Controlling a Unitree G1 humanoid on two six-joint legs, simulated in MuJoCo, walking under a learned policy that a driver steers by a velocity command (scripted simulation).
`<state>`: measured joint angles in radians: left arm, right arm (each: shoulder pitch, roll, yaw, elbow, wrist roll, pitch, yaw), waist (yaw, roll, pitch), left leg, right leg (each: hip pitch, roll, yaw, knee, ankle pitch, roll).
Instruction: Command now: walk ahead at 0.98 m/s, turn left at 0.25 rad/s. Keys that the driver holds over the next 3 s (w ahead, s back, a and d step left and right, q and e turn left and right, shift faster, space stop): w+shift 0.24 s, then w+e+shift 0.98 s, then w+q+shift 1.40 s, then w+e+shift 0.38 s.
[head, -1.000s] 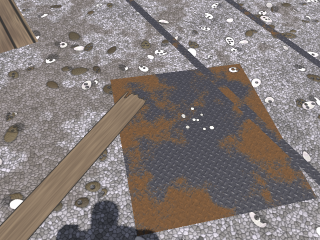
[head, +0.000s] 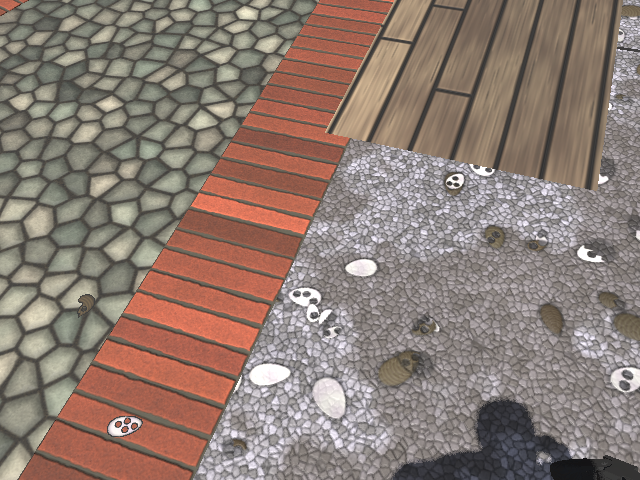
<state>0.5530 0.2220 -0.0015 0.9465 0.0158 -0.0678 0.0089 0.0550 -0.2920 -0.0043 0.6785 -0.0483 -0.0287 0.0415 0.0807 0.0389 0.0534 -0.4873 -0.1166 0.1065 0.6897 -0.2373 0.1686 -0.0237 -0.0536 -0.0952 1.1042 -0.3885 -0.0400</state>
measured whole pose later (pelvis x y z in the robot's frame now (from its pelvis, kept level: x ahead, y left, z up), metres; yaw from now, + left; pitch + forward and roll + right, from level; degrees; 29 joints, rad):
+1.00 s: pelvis +0.99 -0.12 +0.03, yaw -32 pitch +2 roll +2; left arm 0.17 0.38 0.08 0.73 0.03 0.00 -0.05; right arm 0.35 -0.33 -0.05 0.81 -0.04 -0.10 -0.01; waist -0.03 -0.05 0.01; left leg -0.14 0.03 0.15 0.42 -0.29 -0.02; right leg -0.62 -0.03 -0.01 1.28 -0.26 -0.10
